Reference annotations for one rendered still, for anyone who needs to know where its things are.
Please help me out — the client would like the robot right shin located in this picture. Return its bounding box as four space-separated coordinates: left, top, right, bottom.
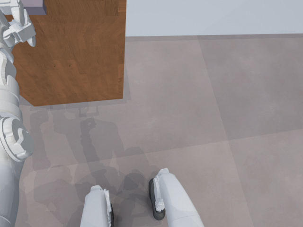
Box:
154 168 169 211

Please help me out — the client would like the drawer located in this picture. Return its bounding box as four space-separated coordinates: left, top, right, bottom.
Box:
44 0 118 16

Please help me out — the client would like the left robot forearm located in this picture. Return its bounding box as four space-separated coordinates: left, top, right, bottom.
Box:
0 43 23 123

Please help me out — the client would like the robot left upper arm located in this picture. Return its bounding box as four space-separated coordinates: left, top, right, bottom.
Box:
0 117 35 227

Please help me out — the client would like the cabinet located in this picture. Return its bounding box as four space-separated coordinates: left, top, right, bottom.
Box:
4 0 126 106

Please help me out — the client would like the right robot thigh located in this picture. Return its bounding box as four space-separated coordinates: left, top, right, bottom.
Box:
153 173 204 227

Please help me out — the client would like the handle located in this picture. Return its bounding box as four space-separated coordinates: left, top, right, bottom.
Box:
3 0 46 15

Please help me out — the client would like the robot left hand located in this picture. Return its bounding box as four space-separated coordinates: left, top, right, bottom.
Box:
0 0 36 52

